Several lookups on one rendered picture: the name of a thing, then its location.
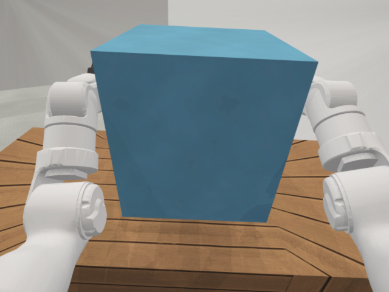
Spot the robot left forearm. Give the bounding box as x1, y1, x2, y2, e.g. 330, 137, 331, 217
23, 73, 102, 235

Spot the pedestal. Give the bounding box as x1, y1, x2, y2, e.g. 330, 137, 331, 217
0, 127, 373, 292

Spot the carton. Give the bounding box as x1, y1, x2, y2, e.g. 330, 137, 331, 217
91, 24, 318, 223

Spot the robot left upper arm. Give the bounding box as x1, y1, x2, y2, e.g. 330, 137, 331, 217
0, 181, 107, 292

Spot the robot right upper arm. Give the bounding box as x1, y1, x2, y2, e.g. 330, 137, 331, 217
323, 165, 389, 292

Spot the robot right forearm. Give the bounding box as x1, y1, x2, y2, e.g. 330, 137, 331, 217
302, 76, 389, 172

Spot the left robot hand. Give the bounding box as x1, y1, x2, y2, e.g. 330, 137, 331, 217
88, 64, 95, 74

